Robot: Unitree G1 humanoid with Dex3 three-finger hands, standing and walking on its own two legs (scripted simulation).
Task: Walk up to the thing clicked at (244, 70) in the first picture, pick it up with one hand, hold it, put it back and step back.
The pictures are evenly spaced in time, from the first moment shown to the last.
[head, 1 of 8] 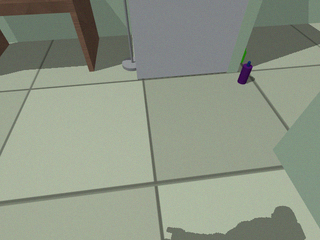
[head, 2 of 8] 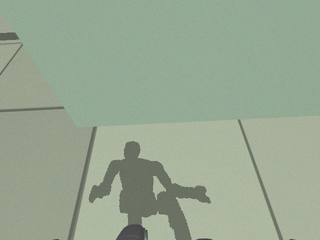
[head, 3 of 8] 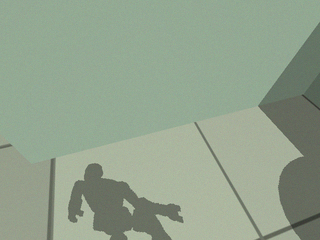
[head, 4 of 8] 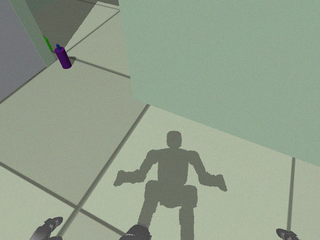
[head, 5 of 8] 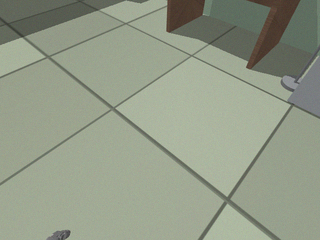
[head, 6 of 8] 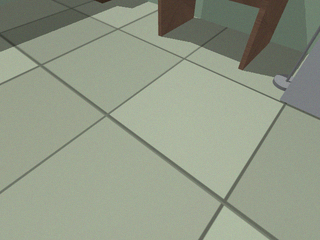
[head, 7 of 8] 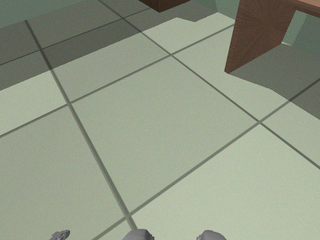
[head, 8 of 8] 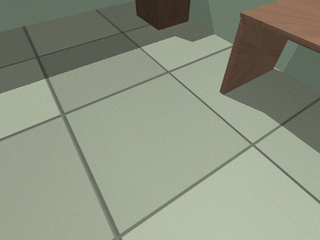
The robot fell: no
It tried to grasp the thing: no
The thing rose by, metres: 0.00
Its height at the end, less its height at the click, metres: +0.00
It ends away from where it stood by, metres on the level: 0.00
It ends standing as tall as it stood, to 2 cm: yes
